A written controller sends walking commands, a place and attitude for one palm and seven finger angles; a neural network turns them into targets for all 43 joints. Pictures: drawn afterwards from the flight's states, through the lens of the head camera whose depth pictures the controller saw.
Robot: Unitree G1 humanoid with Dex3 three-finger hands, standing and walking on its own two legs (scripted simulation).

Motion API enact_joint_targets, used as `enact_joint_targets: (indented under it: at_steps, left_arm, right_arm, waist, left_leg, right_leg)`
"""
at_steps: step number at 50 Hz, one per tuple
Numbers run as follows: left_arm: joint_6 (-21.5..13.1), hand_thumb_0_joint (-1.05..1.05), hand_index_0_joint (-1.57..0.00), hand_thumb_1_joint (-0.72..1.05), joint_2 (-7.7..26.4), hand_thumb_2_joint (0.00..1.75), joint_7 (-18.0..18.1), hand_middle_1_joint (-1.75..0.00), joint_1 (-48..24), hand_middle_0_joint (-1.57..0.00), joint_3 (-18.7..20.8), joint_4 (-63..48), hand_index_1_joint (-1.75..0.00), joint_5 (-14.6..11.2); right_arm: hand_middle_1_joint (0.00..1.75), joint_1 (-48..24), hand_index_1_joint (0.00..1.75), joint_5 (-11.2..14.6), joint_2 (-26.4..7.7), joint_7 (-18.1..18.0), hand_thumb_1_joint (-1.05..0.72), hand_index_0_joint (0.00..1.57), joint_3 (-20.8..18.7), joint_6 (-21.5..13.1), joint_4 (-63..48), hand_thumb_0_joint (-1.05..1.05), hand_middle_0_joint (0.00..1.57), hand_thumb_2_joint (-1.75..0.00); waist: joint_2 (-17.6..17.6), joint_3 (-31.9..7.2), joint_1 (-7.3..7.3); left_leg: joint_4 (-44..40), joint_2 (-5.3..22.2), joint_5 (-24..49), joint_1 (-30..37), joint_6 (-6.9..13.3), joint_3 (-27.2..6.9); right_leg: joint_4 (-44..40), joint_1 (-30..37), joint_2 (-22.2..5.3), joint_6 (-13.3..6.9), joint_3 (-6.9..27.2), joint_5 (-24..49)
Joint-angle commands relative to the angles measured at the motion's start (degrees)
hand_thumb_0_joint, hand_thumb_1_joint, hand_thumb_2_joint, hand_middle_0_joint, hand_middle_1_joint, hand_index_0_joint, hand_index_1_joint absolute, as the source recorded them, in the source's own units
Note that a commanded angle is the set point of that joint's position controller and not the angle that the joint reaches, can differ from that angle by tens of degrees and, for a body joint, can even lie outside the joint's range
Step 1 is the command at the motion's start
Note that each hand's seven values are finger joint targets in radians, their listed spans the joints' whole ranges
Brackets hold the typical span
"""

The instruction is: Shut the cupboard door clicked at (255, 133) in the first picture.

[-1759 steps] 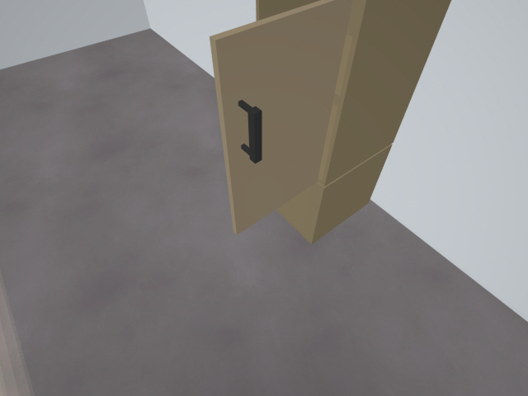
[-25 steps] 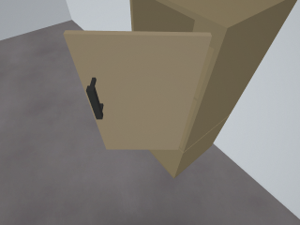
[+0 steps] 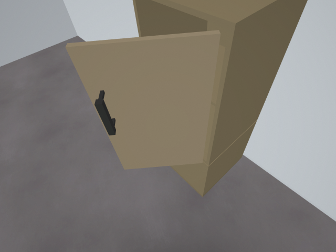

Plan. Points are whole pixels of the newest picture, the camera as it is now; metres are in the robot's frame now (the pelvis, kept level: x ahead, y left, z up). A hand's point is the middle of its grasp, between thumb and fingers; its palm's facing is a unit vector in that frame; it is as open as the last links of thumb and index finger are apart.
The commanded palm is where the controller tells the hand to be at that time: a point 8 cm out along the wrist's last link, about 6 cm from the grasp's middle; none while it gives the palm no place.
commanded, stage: look again from close up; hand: left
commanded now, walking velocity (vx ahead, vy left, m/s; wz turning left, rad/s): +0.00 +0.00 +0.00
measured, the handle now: (107, 113) +0.47 +0.21 +0.05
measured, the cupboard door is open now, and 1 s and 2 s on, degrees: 51 51 51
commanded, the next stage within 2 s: raise the hand and make a fist in 0.56 s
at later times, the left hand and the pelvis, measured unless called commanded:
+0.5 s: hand out of the picture +0.07 +0.17 -0.16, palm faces +0.00 -0.97 -0.26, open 7.4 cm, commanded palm none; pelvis +0.02 -0.03 +0.00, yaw +1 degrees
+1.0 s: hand (104, 239) +0.16 +0.17 -0.04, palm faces +0.09 -1.00 -0.02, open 6.6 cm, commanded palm +0.12 +0.23 -0.04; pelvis -0.03 -0.03 -0.08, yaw +2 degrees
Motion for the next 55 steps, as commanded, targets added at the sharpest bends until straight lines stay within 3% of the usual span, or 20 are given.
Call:
enact_joint_targets:
  at_steps: [1, 15, 21, 32, 33, 34, 35, 36, 37, 38, 39, 40, 41, 44, 45, 46, 47, 49, 51, 55]
  left_arm:
    - [-1.6, 0.00, -0.20, 0.90, 8.0, 0.90, 0.6, -0.30, 1.0, -0.20, 1.7, -1.8, -0.30, 0.1]
    - [-2.2, 0.00, -0.20, 0.90, 10.1, 0.90, 0.6, -0.30, -1.1, -0.20, 2.1, -0.1, -0.30, 0.0]
    - [-2.2, 0.00, -0.20, 0.90, 10.9, 0.90, 0.5, -0.30, -2.5, -0.20, 2.2, -0.4, -0.30, 0.2]
    - [-2.4, 0.00, -0.20, 0.90, 13.0, 0.90, 0.3, -0.30, -4.5, -0.20, 2.7, -1.1, -0.30, 0.1]
    - [-3.0, 0.00, -0.20, 0.90, 9.4, 0.90, 3.0, -0.30, 4.6, -0.20, 2.8, 1.3, -0.30, 0.1]
    - [-21.4, 0.00, -0.20, 0.90, 51.4, 0.90, 2.0, -0.30, -45.5, -0.20, 33.8, -82.2, -0.30, -6.5]
    - [-15.6, 0.00, -0.22, 0.90, 13.8, 0.90, 2.5, -0.32, -0.9, -0.22, 6.3, -56.5, -0.32, -6.4]
    - [-8.8, 0.00, -0.24, 0.90, 1.1, 0.90, 2.8, -0.34, 10.7, -0.24, 6.3, -63.4, -0.34, -10.4]
    - [-11.2, 0.00, -0.25, 0.90, 2.5, 0.90, 2.9, -0.36, 1.8, -0.25, 6.4, -64.4, -0.36, -8.9]
    - [-12.7, 0.00, -0.27, 0.90, 1.7, 0.90, 1.9, -0.38, 9.5, -0.27, 9.8, -57.5, -0.38, -10.6]
    - [-15.8, 0.00, -0.29, 0.90, 0.4, 0.90, -0.2, -0.40, 14.6, -0.29, 9.4, -53.5, -0.40, -11.7]
    - [-20.2, 0.00, -0.31, 0.90, -1.2, 0.90, -2.9, -0.42, 18.5, -0.31, 10.8, -49.6, -0.42, -12.8]
    - [-24.8, 0.00, -0.33, 0.90, -0.4, 0.90, -6.2, -0.44, 22.5, -0.33, 13.5, -46.3, -0.44, -13.7]
    - [-39.9, 0.00, -0.38, 0.90, 2.8, 0.90, -16.7, -0.50, 18.3, -0.38, 16.4, -48.9, -0.50, -16.5]
    - [-42.4, 0.00, -0.40, 0.90, 4.8, 0.90, -19.6, -0.52, 17.4, -0.40, 17.6, -50.3, -0.52, -17.2]
    - [-41.9, 0.00, -0.42, 0.90, 7.5, 0.90, -21.1, -0.54, 17.4, -0.42, 19.7, -51.4, -0.54, -17.5]
    - [-40.3, 0.00, -0.44, 0.90, 7.8, 0.90, -22.1, -0.56, 14.6, -0.44, 18.6, -56.1, -0.56, -18.4]
    - [-36.5, 0.00, -0.47, 0.90, 8.3, 0.90, -21.5, -0.60, 7.6, -0.47, 17.6, -62.3, -0.60, -19.8]
    - [-34.8, 0.00, -0.51, 0.90, 9.1, 0.90, -19.1, -0.64, 1.5, -0.51, 16.7, -71.2, -0.64, -20.2]
    - [-33.3, 0.00, -0.58, 0.90, 7.9, 0.90, -15.1, -0.72, -1.9, -0.58, 11.6, -80.8, -0.72, -17.6]
  right_arm:
    - [0.30, 1.2, 0.30, 0.2, -5.6, -0.8, -0.90, 0.20, -1.0, -1.6, -1.1, 0.00, 0.20, -0.90]
    - [0.30, -2.9, 0.30, 0.2, -7.6, -1.2, -0.90, 0.20, -1.3, -1.6, 0.9, 0.00, 0.20, -0.90]
    - [0.30, -4.5, 0.30, 0.2, -8.1, -1.2, -0.90, 0.20, -1.4, -1.4, 0.9, 0.00, 0.20, -0.90]
    - [0.30, -6.4, 0.30, 0.1, -10.5, -1.2, -0.90, 0.20, -1.4, -1.5, 0.9, 0.00, 0.20, -0.90]
    - [0.30, -8.1, 0.30, 1.1, -9.0, -0.7, -0.90, 0.20, -2.2, -1.2, -2.4, 0.00, 0.20, -0.90]
    - [0.30, 1.3, 0.30, -0.5, -16.9, -8.9, -0.90, 0.20, -5.7, -11.0, -16.6, 0.00, 0.20, -0.90]
    - [0.30, -9.9, 0.30, 3.8, -9.5, -8.9, -0.90, 0.20, -2.2, -13.0, -17.8, 0.00, 0.20, -0.90]
    - [0.30, -10.8, 0.30, 3.0, -9.5, -6.4, -0.90, 0.20, -2.0, -15.3, -21.7, 0.00, 0.20, -0.90]
    - [0.30, -8.1, 0.30, 3.1, -8.3, -4.7, -0.90, 0.20, -3.3, -17.6, -22.6, 0.00, 0.20, -0.90]
    - [0.30, -7.2, 0.30, 2.8, -8.9, -4.3, -0.90, 0.20, -6.0, -18.4, -22.4, 0.00, 0.20, -0.90]
    - [0.30, -7.2, 0.30, 2.3, -9.4, -3.8, -0.90, 0.20, -6.5, -18.9, -23.5, 0.00, 0.20, -0.90]
    - [0.30, -7.0, 0.30, 1.5, -9.3, -3.2, -0.90, 0.20, -6.8, -19.4, -23.8, 0.00, 0.20, -0.90]
    - [0.30, -7.2, 0.30, 1.4, -8.8, -2.4, -0.90, 0.20, -7.1, -19.8, -24.5, 0.00, 0.20, -0.90]
    - [0.30, -9.0, 0.30, 0.8, -8.6, -0.7, -0.90, 0.20, -7.0, -20.3, -28.1, 0.00, 0.20, -0.90]
    - [0.30, -9.4, 0.30, 0.9, -9.0, -0.6, -0.90, 0.20, -7.0, -20.5, -30.0, 0.00, 0.20, -0.90]
    - [0.30, -9.3, 0.30, 1.2, -9.2, -0.6, -0.90, 0.20, -7.2, -19.9, -31.5, 0.00, 0.20, -0.90]
    - [0.30, -10.6, 0.30, 1.6, -9.4, -0.7, -0.90, 0.20, -6.7, -19.5, -34.6, 0.00, 0.20, -0.90]
    - [0.30, -10.8, 0.30, 2.3, -9.1, -1.6, -0.90, 0.20, -5.8, -19.2, -37.8, 0.00, 0.20, -0.90]
    - [0.30, -10.4, 0.30, 2.7, -9.4, -2.7, -0.90, 0.20, -5.3, -18.9, -39.5, 0.00, 0.20, -0.90]
    - [0.30, -8.0, 0.30, 2.4, -9.2, -4.3, -0.90, 0.20, -3.9, -19.3, -39.4, 0.00, 0.20, -0.90]
  waist:
    - [-4.9, -1.0, -0.04]
    - [-2.7, -2.4, 0.14]
    - [-3.3, -1.3, 0.22]
    - [-3.8, -3.2, 0.37]
    - [-6.1, -6.1, 1.91]
    - [-9.2, -20.0, -2.77]
    - [14.1, -28.0, -0.81]
    - [18.9, -27.8, 2.58]
    - [8.4, -12.2, -2.36]
    - [-2.0, -3.9, -0.74]
    - [-12.6, -1.0, -1.23]
    - [-19.5, -2.2, -0.32]
    - [-17.1, -4.3, 2.05]
    - [-14.0, -11.3, 3.42]
    - [-11.4, -14.8, 3.93]
    - [-6.5, -17.3, 5.03]
    - [-2.1, -20.0, 5.27]
    - [-2.4, -20.0, 3.66]
    - [-4.1, -19.4, 1.93]
    - [-1.6, -19.5, -0.86]
  left_leg:
    - [-5.3, 6.0, 5.6, 1.0, 1.3, -5.9]
    - [-4.7, 6.6, 10.0, 3.6, 0.2, -5.0]
    - [-5.5, 7.0, 9.7, 4.0, 0.1, -4.9]
    - [-5.9, 7.3, 12.8, 4.9, -0.3, -5.1]
    - [8.3, 7.9, 8.7, 0.3, -1.8, -0.6]
    - [21.1, 4.9, 16.7, 19.8, 1.9, -0.6]
    - [16.6, 0.7, 27.1, 13.0, -0.7, -3.4]
    - [10.4, 2.6, 37.8, 12.3, -1.4, -5.6]
    - [8.5, 2.9, 30.4, 1.6, -0.8, -5.5]
    - [10.0, 2.0, 20.1, -7.0, -1.1, -4.9]
    - [13.3, 1.5, 16.5, -12.3, -0.7, -5.4]
    - [16.7, 0.5, 13.6, -17.4, -1.0, -5.6]
    - [19.0, -0.4, 11.0, -21.1, -1.8, -5.0]
    - [27.8, -1.3, 3.3, -31.1, -2.4, -4.3]
    - [30.2, -1.5, 2.1, -33.3, -2.0, -3.8]
    - [31.4, -1.4, 2.0, -33.8, -1.6, -3.2]
    - [31.9, -2.0, -0.5, -34.6, -1.2, -2.1]
    - [33.1, -1.7, -6.8, -36.9, -0.4, -2.4]
    - [33.2, -0.6, -11.7, -37.3, 0.4, -3.9]
    - [33.3, 0.1, -14.9, -35.3, 1.0, -5.5]
  right_leg:
    - [-6.3, 0.9, -3.2, -3.0, 4.7, 4.7]
    - [-7.2, 4.3, -4.0, -3.4, 4.8, 13.8]
    - [-8.4, 4.4, -3.8, -3.4, 4.8, 14.1]
    - [-8.3, 7.2, -4.1, -3.4, 4.4, 19.4]
    - [-7.8, 11.4, -8.7, 0.7, 7.4, 42.3]
    - [1.9, 10.2, -5.2, -1.6, 6.4, 33.5]
    - [14.8, 5.6, -0.8, -2.4, 1.3, 25.3]
    - [14.2, 1.3, 0.5, -2.0, -5.5, 20.2]
    - [6.6, -6.0, 1.1, -1.4, -5.5, 14.1]
    - [5.0, -7.8, 1.8, -1.2, -5.7, 14.9]
    - [6.8, -10.8, 1.5, -0.5, -5.5, 18.9]
    - [10.1, -12.4, 1.1, 0.6, -4.9, 22.2]
    - [13.7, -12.8, 0.6, 0.1, -3.7, 21.3]
    - [22.1, -18.6, 0.3, -0.8, -0.1, 11.9]
    - [23.7, -18.8, 0.0, -1.0, 1.8, 9.5]
    - [24.4, -18.2, -0.2, -1.7, 3.3, 7.8]
    - [23.8, -18.7, -0.3, -1.8, 4.2, 0.9]
    - [20.5, -21.5, -0.1, -1.5, 6.1, -13.5]
    - [19.2, -25.0, 0.9, -1.4, 5.5, -23.4]
    - [19.2, -28.0, 1.8, -1.7, 3.5, -24.6]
